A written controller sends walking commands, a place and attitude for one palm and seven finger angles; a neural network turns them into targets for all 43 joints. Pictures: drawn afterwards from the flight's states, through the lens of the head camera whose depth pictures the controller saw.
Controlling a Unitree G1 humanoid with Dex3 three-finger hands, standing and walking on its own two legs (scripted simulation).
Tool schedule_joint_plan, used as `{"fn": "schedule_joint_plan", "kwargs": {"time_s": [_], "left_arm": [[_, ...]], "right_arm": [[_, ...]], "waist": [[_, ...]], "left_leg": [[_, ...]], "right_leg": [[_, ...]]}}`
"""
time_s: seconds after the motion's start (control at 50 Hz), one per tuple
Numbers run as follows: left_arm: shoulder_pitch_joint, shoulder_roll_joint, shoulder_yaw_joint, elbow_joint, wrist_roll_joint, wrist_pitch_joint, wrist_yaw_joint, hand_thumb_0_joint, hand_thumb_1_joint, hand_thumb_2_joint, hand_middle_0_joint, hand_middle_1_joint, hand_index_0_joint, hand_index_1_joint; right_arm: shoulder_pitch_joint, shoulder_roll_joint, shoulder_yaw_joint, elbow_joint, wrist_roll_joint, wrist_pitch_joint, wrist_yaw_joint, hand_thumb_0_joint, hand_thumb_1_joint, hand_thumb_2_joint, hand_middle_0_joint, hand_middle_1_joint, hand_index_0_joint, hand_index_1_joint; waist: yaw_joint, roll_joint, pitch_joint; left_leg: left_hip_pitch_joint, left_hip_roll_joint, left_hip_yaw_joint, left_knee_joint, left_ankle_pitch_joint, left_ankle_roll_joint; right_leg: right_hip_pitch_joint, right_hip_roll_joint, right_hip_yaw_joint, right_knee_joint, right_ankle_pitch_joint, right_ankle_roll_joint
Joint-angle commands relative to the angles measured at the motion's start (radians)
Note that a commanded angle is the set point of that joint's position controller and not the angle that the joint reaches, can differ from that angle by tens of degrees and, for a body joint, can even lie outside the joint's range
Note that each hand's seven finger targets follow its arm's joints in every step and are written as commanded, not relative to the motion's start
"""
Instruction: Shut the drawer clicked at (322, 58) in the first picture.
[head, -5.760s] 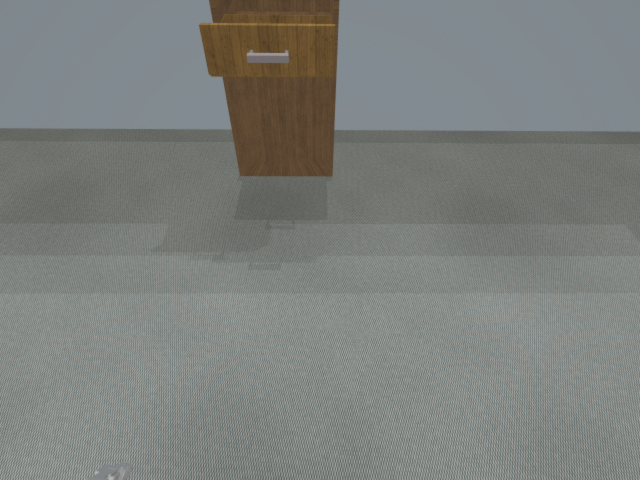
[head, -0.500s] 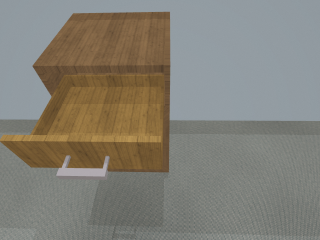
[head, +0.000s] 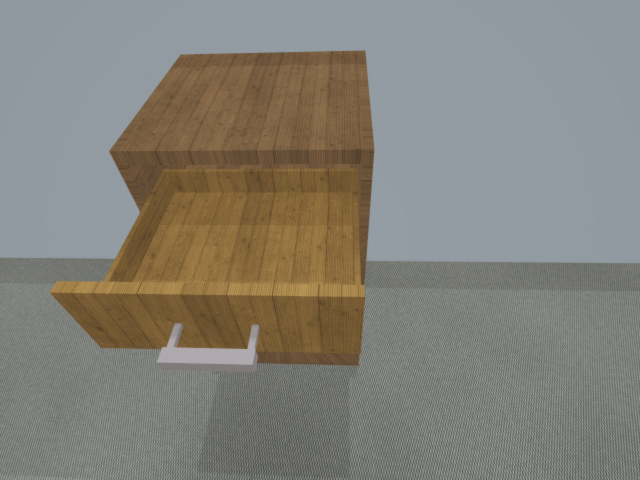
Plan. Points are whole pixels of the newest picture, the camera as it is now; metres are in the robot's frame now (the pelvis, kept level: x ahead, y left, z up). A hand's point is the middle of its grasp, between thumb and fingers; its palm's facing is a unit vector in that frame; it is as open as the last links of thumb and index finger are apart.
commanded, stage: come to a stop and stand still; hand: left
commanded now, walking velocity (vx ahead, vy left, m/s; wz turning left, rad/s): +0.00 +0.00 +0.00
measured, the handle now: (212, 345) +0.31 +0.18 -0.03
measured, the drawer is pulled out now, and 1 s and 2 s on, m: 0.29 0.29 0.27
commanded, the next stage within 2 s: look again from close up in 0.92 s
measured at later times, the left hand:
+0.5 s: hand out of the picture +0.03 +0.15 -0.17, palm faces +0.01 -0.98 -0.22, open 7.3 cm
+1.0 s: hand out of the picture +0.01 +0.12 -0.17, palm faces +0.02 -0.98 -0.20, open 7.3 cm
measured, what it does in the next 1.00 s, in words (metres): shifts its weight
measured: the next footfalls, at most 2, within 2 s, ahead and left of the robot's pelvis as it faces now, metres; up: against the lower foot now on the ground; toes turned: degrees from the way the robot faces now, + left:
none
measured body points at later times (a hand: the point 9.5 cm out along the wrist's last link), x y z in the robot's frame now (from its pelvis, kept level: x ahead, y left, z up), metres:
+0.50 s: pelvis +0.03 -0.02 +0.00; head +0.03 -0.03 +0.45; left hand +0.03 +0.20 -0.15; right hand +0.03 -0.23 -0.16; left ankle +0.00 +0.07 -0.74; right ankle +0.02 -0.14 -0.74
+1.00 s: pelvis +0.03 -0.05 +0.01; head +0.03 -0.06 +0.46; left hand +0.01 +0.17 -0.15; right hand +0.01 -0.25 -0.16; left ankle +0.00 +0.07 -0.74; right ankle +0.02 -0.14 -0.74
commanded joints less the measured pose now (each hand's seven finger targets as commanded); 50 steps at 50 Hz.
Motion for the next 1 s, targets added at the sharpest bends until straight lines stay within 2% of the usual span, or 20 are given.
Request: {"fn": "schedule_joint_plan", "kwargs": {"time_s": [0.0,0.02,0.14,0.2,0.24,0.38,0.5,0.52,0.6,0.64,0.7,0.74,0.8,0.82,0.98], "left_arm": [[0.034,0.081,0.015,-0.041,-0.002,-0.023,0.002,0.000,0.900,0.900,-0.200,-0.300,-0.200,-0.300],[0.031,0.082,0.017,-0.037,-0.003,-0.022,0.001,0.000,0.900,0.900,-0.200,-0.300,-0.200,-0.300],[0.046,0.084,0.016,-0.012,-0.007,-0.027,0.007,0.000,0.900,0.900,-0.200,-0.300,-0.200,-0.300],[0.051,0.084,0.015,0.003,-0.008,-0.029,0.011,0.000,0.900,0.900,-0.200,-0.300,-0.200,-0.300],[0.048,0.084,0.015,0.009,-0.009,-0.027,0.012,0.000,0.900,0.900,-0.200,-0.300,-0.200,-0.300],[0.047,0.081,0.012,0.030,-0.007,-0.029,0.014,0.000,0.900,0.900,-0.200,-0.300,-0.200,-0.300],[0.046,0.082,0.011,0.033,-0.008,-0.032,0.014,0.000,0.900,0.900,-0.200,-0.300,-0.200,-0.300],[0.042,0.083,0.010,0.032,-0.009,-0.030,0.013,0.000,0.900,0.900,-0.200,-0.300,-0.200,-0.300],[0.048,0.085,0.012,0.032,-0.008,-0.034,0.013,0.000,0.900,0.900,-0.200,-0.300,-0.200,-0.300],[0.048,0.085,0.011,0.032,-0.009,-0.032,0.013,0.000,0.900,0.900,-0.200,-0.300,-0.200,-0.300],[0.049,0.085,0.011,0.034,-0.008,-0.035,0.013,0.000,0.900,0.900,-0.200,-0.300,-0.200,-0.300],[0.049,0.084,0.010,0.035,-0.009,-0.033,0.012,0.000,0.900,0.900,-0.200,-0.300,-0.200,-0.300],[0.056,0.082,0.011,0.038,-0.008,-0.035,0.012,0.000,0.900,0.900,-0.200,-0.300,-0.200,-0.300],[0.052,0.082,0.010,0.038,-0.008,-0.033,0.011,0.000,0.900,0.900,-0.200,-0.300,-0.200,-0.300],[0.069,0.078,0.010,0.043,-0.007,-0.038,0.012,0.000,0.900,0.900,-0.200,-0.300,-0.200,-0.300]], "right_arm": [[0.048,-0.099,-0.013,-0.037,0.005,-0.026,-0.002,0.000,-0.900,-0.900,0.200,0.300,0.200,0.300],[0.047,-0.093,-0.013,-0.031,0.007,-0.029,-0.003,0.000,-0.900,-0.900,0.200,0.300,0.200,0.300],[0.053,-0.084,-0.007,0.005,0.010,-0.036,-0.010,0.000,-0.900,-0.900,0.200,0.300,0.200,0.300],[0.059,-0.072,-0.003,0.028,0.011,-0.036,-0.012,0.000,-0.900,-0.900,0.200,0.300,0.200,0.300],[0.058,-0.066,-0.003,0.037,0.012,-0.035,-0.014,0.000,-0.900,-0.900,0.200,0.300,0.200,0.300],[0.059,-0.043,0.001,0.072,0.013,-0.031,-0.015,0.000,-0.900,-0.900,0.200,0.300,0.200,0.300],[0.064,-0.041,0.002,0.088,0.013,-0.032,-0.015,0.000,-0.900,-0.900,0.200,0.300,0.200,0.300],[0.062,-0.038,0.002,0.091,0.014,-0.031,-0.016,0.000,-0.900,-0.900,0.200,0.300,0.200,0.300],[0.063,-0.036,0.002,0.096,0.014,-0.031,-0.014,0.000,-0.900,-0.900,0.200,0.300,0.200,0.300],[0.059,-0.037,0.002,0.100,0.014,-0.031,-0.015,0.000,-0.900,-0.900,0.200,0.300,0.200,0.300],[0.065,-0.030,0.002,0.104,0.015,-0.030,-0.014,0.000,-0.900,-0.900,0.200,0.300,0.200,0.300],[0.063,-0.030,0.003,0.106,0.015,-0.029,-0.015,0.000,-0.900,-0.900,0.200,0.300,0.200,0.300],[0.068,-0.025,0.004,0.110,0.015,-0.029,-0.015,0.000,-0.900,-0.900,0.200,0.300,0.200,0.300],[0.068,-0.021,0.004,0.112,0.016,-0.028,-0.016,0.000,-0.900,-0.900,0.200,0.300,0.200,0.300],[0.074,-0.014,0.005,0.118,0.016,-0.027,-0.015,0.000,-0.900,-0.900,0.200,0.300,0.200,0.300]], "waist": [[-0.002,-0.079,0.066],[-0.002,-0.058,0.058],[-0.004,-0.056,0.014],[-0.005,-0.055,0.017],[-0.004,-0.034,0.034],[-0.004,-0.050,0.082],[-0.003,-0.066,0.066],[-0.002,-0.056,0.083],[-0.001,-0.070,0.054],[0.000,-0.057,0.064],[-0.003,-0.075,0.060],[-0.001,-0.051,0.072],[-0.002,-0.067,0.069],[-0.001,-0.060,0.090],[-0.002,-0.060,0.076]], "left_leg": [[-0.053,0.166,-0.211,-0.214,-0.039,-0.013],[-0.040,0.167,-0.211,-0.220,-0.008,-0.013],[0.045,0.155,-0.164,-0.143,0.240,-0.017],[0.068,0.151,-0.145,-0.120,0.295,-0.021],[0.061,0.149,-0.146,-0.123,0.302,-0.023],[0.046,0.147,-0.137,-0.136,0.227,-0.029],[0.063,0.148,-0.135,-0.138,0.229,-0.030],[0.056,0.149,-0.135,-0.146,0.223,-0.029],[0.071,0.147,-0.129,-0.140,0.205,-0.031],[0.068,0.148,-0.130,-0.142,0.201,-0.032],[0.069,0.147,-0.126,-0.141,0.189,-0.034],[0.065,0.149,-0.125,-0.145,0.187,-0.034],[0.066,0.147,-0.123,-0.144,0.170,-0.035],[0.057,0.149,-0.122,-0.151,0.161,-0.035],[0.061,0.145,-0.117,-0.142,0.138,-0.039]], "right_leg": [[0.009,-0.018,0.060,-0.066,0.028,-0.043],[0.010,-0.016,0.059,-0.062,0.029,-0.042],[0.037,-0.031,0.068,-0.067,0.125,-0.038],[0.047,-0.039,0.068,-0.072,0.172,-0.038],[0.049,-0.037,0.070,-0.074,0.177,-0.040],[0.045,-0.043,0.077,-0.106,0.175,-0.044],[0.058,-0.045,0.082,-0.116,0.200,-0.048],[0.051,-0.041,0.077,-0.118,0.186,-0.047],[0.063,-0.047,0.086,-0.129,0.197,-0.050],[0.055,-0.046,0.085,-0.131,0.188,-0.051],[0.059,-0.046,0.089,-0.137,0.197,-0.053],[0.051,-0.043,0.086,-0.139,0.181,-0.053],[0.052,-0.043,0.091,-0.147,0.179,-0.055],[0.044,-0.040,0.088,-0.152,0.167,-0.056],[0.045,-0.043,0.099,-0.167,0.158,-0.060]]}}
